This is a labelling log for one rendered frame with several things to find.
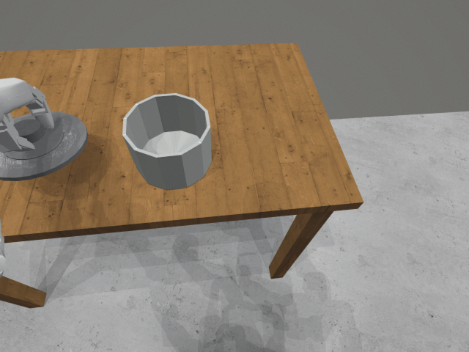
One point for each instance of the lid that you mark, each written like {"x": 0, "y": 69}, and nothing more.
{"x": 56, "y": 149}

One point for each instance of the knob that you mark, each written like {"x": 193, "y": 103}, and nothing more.
{"x": 30, "y": 129}

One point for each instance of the pot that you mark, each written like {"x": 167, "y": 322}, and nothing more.
{"x": 169, "y": 139}

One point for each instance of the table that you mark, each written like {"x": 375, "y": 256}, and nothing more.
{"x": 274, "y": 150}

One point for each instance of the left robot hand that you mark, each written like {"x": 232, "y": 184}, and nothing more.
{"x": 15, "y": 93}

